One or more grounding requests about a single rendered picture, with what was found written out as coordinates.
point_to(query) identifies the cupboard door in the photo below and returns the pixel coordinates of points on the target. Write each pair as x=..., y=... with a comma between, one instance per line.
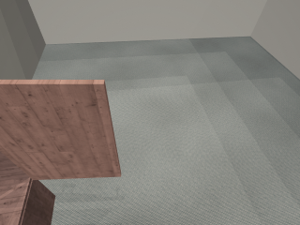
x=58, y=129

